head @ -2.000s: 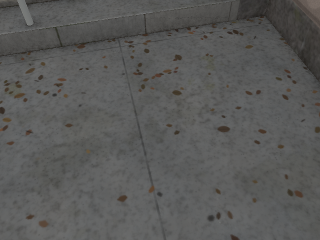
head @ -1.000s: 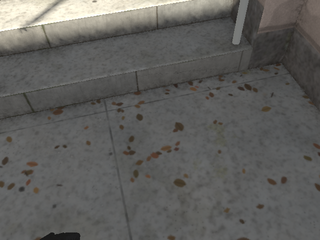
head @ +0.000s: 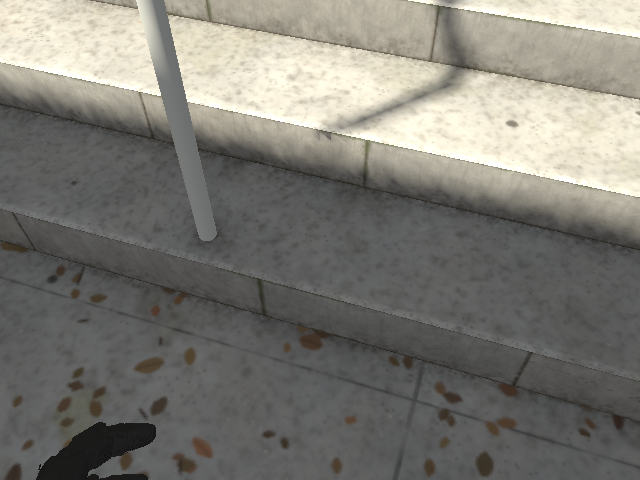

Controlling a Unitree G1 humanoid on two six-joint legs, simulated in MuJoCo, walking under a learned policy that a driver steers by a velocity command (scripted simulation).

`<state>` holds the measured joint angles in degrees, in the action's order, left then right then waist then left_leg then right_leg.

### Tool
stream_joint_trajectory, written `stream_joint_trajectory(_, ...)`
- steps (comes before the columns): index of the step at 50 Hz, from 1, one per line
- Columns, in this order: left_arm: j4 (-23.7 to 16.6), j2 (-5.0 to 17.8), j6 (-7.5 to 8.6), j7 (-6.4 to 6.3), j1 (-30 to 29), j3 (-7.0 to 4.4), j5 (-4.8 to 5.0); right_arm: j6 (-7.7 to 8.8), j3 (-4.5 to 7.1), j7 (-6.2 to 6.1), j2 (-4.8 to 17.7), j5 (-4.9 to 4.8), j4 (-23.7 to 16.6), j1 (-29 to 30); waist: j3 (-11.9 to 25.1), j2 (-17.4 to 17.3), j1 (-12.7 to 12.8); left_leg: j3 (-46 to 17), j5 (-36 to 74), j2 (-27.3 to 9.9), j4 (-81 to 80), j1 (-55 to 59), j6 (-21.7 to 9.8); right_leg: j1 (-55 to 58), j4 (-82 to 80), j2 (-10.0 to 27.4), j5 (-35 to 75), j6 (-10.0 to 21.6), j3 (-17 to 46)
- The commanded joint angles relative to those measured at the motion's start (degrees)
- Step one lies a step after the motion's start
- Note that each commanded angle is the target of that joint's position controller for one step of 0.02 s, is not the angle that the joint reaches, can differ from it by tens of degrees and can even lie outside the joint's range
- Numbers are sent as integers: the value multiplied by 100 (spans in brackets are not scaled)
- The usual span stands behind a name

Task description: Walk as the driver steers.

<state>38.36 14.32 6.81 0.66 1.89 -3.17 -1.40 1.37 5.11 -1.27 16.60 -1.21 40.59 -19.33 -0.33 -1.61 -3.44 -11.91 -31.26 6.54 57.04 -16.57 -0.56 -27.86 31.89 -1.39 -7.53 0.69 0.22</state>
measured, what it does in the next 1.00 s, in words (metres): walks ahead, turning right: left foot, then right foot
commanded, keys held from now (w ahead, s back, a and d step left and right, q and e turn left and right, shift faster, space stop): q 0.04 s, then e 0.88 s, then w+e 0.08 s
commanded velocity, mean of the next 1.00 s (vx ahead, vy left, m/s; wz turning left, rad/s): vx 0.08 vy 0.00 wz -0.27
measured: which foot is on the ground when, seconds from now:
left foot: up 0.00-0.30, down 0.32-0.64, up 0.66-1.00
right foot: down 0.00-0.34, up 0.36-0.62, down 0.64-1.00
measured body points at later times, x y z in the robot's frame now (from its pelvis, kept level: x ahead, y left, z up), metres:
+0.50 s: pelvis +0.09 -0.01 +0.01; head +0.11 +0.00 +0.46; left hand +0.23 +0.27 -0.10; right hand +0.25 -0.28 -0.07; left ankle +0.12 +0.13 -0.72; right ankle +0.07 -0.12 -0.67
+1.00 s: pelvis +0.09 -0.06 +0.02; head +0.11 -0.09 +0.47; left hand +0.33 +0.16 -0.06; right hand +0.15 -0.37 -0.08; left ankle +0.17 +0.10 -0.67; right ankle +0.08 -0.13 -0.72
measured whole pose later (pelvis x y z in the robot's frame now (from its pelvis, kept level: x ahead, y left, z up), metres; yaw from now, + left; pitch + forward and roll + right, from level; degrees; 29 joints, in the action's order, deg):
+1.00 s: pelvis +0.09 -0.06 +0.02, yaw -22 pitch +3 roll +3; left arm 36.4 16.7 -1.8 -2.1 11.3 -3.6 0.6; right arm 0.0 5.1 -2.3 16.4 0.0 40.0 -6.8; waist 0.1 -0.7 1.1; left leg -5.8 -18.3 1.2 47.9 -28.5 4.9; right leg -18.8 27.3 -5.4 -11.1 4.4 8.7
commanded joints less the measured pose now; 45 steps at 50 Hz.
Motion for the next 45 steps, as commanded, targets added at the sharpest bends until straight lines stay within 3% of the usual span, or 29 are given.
stream_joint_trajectory(1,-282,631,-160,-115,991,-208,37,-20,163,-25,895,9,-622,2,1270,835,617,290,28,-542,2368,-2663,340,3463,-773,2405,2391,1388,2436)
stream_joint_trajectory(2,-244,539,-217,-122,792,-163,31,-100,179,-29,841,59,-704,279,850,561,523,419,235,-705,2144,-2536,372,2756,-866,2102,2704,1274,1838)
stream_joint_trajectory(4,-58,552,-227,-93,675,-130,-21,-200,92,-17,402,57,-721,254,486,723,279,548,418,-805,1458,-1871,320,1704,-1208,1634,2771,1154,1221)
stream_joint_trajectory(5,27,557,-209,-68,611,-121,-32,-207,14,-17,156,56,-694,181,471,822,194,633,495,-763,993,-1627,330,1490,-1340,1511,2980,1202,1023)
stream_joint_trajectory(7,153,551,-185,-25,385,-87,-7,-190,-82,-24,-53,157,-646,192,686,809,48,753,867,-832,-155,-1023,352,1303,-1376,1413,3524,1273,712)
stream_joint_trajectory(9,242,692,-234,3,301,-119,102,-153,-116,-9,-42,211,-617,401,905,904,101,893,1502,-793,-1136,-416,370,1285,-1309,1279,3624,1247,538)
stream_joint_trajectory(11,345,852,-301,10,469,-157,178,-149,-85,0,118,178,-632,653,947,924,210,940,1890,-687,-1760,-156,381,1433,-1220,1285,3081,1220,665)
stream_joint_trajectory(13,364,995,-377,2,510,-184,242,-156,-48,-8,218,157,-673,816,812,898,215,1036,2263,-564,-2498,176,270,1369,-1095,1245,2115,1117,868)
stream_joint_trajectory(15,375,902,-448,-28,639,-149,297,-145,7,-31,364,203,-768,923,633,837,211,924,2681,-666,-3235,755,1,999,-912,1046,806,783,1085)
stream_joint_trajectory(16,332,729,-450,-31,724,-93,217,-153,67,-83,627,272,-864,832,757,470,233,429,3359,-1283,-3176,1288,-243,589,-540,826,-71,494,1041)
stream_joint_trajectory(17,302,452,-423,4,1008,-26,125,-215,139,-146,930,319,-941,810,856,-487,426,-120,4227,-2129,-3105,1843,-684,-164,181,231,-1569,172,549)
stream_joint_trajectory(18,214,417,-444,-37,1004,2,204,-260,167,-128,863,279,-792,726,898,-1400,351,-628,3581,-2589,-3518,1457,-1146,-335,764,26,-2002,-18,-65)
stream_joint_trajectory(20,190,911,-590,-94,753,-201,251,-185,137,-144,660,276,-822,747,594,-1161,113,-847,3934,-2789,-3742,1211,-1442,-781,2610,143,-2723,-230,74)
stream_joint_trajectory(21,254,931,-709,-127,934,-265,235,-129,113,-146,614,238,-846,925,528,-894,241,-566,4200,-2744,-3739,1020,-1411,-803,3152,230,-2706,-331,206)
stream_joint_trajectory(23,248,698,-864,-163,1117,-236,223,-79,123,-143,570,145,-829,1407,433,-684,491,70,4145,-2482,-3724,641,-1132,-568,2960,392,-2243,-418,186)
stream_joint_trajectory(26,37,464,-907,-95,886,-155,218,-125,177,-140,623,147,-737,1556,525,-830,421,735,4092,-2215,-3617,390,-977,93,1989,391,-1699,-393,-145)
stream_joint_trajectory(29,-114,622,-899,44,923,-205,224,-168,223,-155,750,68,-619,1425,718,-882,410,836,3877,-2347,-3300,565,-888,627,919,267,-1101,-206,-391)
stream_joint_trajectory(31,-13,701,-892,72,1312,-278,173,-184,198,-153,631,0,-496,1282,696,-590,547,1171,2907,-2117,-2671,182,-460,1415,-113,-5,-275,78,-493)
stream_joint_trajectory(32,-65,1102,-872,9,1373,-389,124,-196,148,-129,383,116,-421,983,522,510,407,1766,1745,-1653,-1503,-662,64,1972,-671,575,1051,389,540)
stream_joint_trajectory(33,-306,1884,-842,-56,1334,-533,35,-185,35,-139,166,325,-795,1282,308,2290,405,1863,-660,-731,108,-2363,588,2323,-1153,2156,2701,1499,2900)
stream_joint_trajectory(34,-349,1705,-722,-14,1615,-466,-173,-136,102,-180,424,257,-863,1770,812,1644,879,869,-912,-653,1114,-2454,512,2265,-1322,2374,2366,2049,3279)
stream_joint_trajectory(35,-347,1568,-628,-17,1398,-415,-147,-139,143,-198,547,150,-816,1754,692,1178,718,697,-457,-749,1383,-2548,412,2212,-1250,2088,1962,1825,2795)
stream_joint_trajectory(36,-381,1417,-606,-61,1076,-389,6,-154,175,-235,576,158,-696,1618,591,856,542,665,73,-840,1294,-2599,375,2153,-1161,1770,1573,1478,2399)
stream_joint_trajectory(37,-427,1247,-636,-113,822,-328,139,-177,202,-277,624,198,-622,1564,548,761,458,631,457,-902,1157,-2592,395,2096,-1125,1593,1453,1251,2182)
stream_joint_trajectory(38,-462,1167,-675,-165,685,-284,184,-190,212,-281,611,209,-599,1482,580,794,360,658,740,-862,1166,-2342,428,1881,-1128,1436,1554,1160,2007)
stream_joint_trajectory(41,-515,1112,-730,-275,795,-249,149,-151,175,-262,487,157,-499,1313,734,795,351,678,1178,-674,988,-2172,507,1969,-1134,1247,1548,1090,1903)
stream_joint_trajectory(45,-536,1191,-781,-331,877,-301,188,-117,97,-198,347,164,-538,1535,688,835,452,582,1387,-605,-204,-2080,595,2146,-1156,1137,768,1114,2160)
